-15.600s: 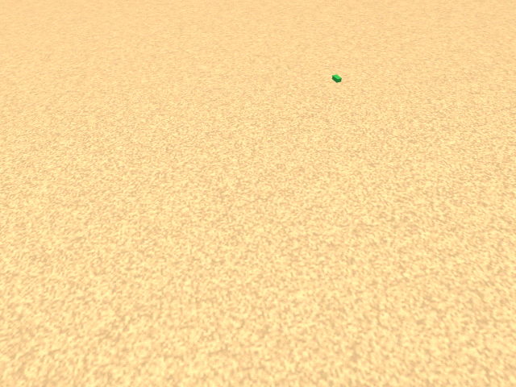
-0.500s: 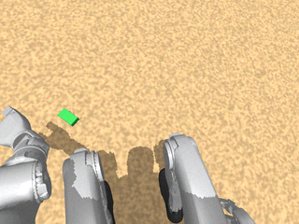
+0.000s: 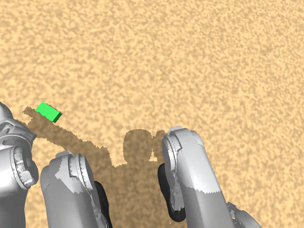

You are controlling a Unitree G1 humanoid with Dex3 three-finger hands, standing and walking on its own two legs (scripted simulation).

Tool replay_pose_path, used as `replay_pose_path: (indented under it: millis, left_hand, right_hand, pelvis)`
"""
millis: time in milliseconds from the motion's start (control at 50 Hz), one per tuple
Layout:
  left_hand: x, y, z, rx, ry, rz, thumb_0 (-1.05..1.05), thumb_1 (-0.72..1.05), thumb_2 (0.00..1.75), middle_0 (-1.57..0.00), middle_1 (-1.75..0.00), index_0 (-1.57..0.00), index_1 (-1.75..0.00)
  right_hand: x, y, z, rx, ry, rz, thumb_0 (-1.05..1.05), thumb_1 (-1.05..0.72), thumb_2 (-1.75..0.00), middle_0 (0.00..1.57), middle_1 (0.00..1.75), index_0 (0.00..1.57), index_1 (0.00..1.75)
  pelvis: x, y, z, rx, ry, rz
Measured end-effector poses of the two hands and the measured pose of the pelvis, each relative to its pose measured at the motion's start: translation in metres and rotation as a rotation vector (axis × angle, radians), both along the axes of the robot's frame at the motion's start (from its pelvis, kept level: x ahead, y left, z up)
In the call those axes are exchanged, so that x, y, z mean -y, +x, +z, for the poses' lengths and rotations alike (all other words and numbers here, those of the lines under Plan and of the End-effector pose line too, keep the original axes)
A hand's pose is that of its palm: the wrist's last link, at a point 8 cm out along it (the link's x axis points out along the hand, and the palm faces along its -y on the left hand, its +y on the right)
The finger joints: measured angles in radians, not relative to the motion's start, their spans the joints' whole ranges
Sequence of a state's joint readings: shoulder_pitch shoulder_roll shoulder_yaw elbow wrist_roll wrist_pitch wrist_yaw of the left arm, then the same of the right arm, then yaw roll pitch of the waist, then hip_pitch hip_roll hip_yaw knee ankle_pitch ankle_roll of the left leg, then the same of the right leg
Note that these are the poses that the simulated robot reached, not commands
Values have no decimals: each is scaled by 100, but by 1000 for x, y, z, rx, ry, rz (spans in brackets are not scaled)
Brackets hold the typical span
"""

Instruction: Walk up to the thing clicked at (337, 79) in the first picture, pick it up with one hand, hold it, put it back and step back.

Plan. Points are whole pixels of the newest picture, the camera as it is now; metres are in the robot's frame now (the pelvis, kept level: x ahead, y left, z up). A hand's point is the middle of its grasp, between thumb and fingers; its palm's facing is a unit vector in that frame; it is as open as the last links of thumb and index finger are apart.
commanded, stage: rise first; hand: left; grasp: from above
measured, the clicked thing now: (48, 112) +0.49 +0.28 -0.31
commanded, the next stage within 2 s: none
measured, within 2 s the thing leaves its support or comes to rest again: neither
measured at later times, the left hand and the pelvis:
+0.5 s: hand (18, 120) +0.44 +0.32 -0.19, palm faces -0.25 -0.34 -0.91, open 13.8 cm; pelvis +0.00 +0.00 -0.01, yaw -2 degrees
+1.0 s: hand (22, 116) +0.45 +0.31 -0.20, palm faces -0.26 -0.32 -0.91, open 13.6 cm; pelvis +0.00 +0.01 -0.01, yaw -4 degrees
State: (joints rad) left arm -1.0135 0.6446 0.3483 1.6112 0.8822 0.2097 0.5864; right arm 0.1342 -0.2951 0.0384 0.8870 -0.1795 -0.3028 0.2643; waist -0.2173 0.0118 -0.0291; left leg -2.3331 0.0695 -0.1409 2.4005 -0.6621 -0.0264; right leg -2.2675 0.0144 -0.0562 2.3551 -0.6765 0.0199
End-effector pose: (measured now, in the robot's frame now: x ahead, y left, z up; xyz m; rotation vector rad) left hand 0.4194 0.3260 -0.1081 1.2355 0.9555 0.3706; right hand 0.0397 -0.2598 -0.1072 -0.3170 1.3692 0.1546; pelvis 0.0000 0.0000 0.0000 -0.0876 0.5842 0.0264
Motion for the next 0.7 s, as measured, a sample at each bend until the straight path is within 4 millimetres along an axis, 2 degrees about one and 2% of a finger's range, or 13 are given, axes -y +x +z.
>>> replay_pose_path:
  millis: [160, 360, 700]
  left_hand:
    - [0, 9, -10, 1, -2, -3, 0, -49, 95, -14, -107, -15, -106]
    - [2, 17, -22, -2, -9, -6, 0, -51, 95, -14, -105, -14, -105]
    - [6, 25, -30, -1, -6, -27, 0, -50, 94, -16, -102, -16, -102]
  right_hand:
    - [-2, -2, 0, -13, 6, 7, 0, -92, -90, 20, 30, 19, 30]
    - [-3, -14, 5, -54, 9, 10, 0, -92, -91, 20, 30, 19, 30]
    - [-4, -28, 9, -71, 9, 16, 0, -92, -91, 20, 30, 19, 30]
  pelvis:
    - [-2, 2, -5, 3, -13, -7]
    - [-3, 3, -8, 8, -25, -13]
    - [-4, 1, -13, 27, -40, -23]
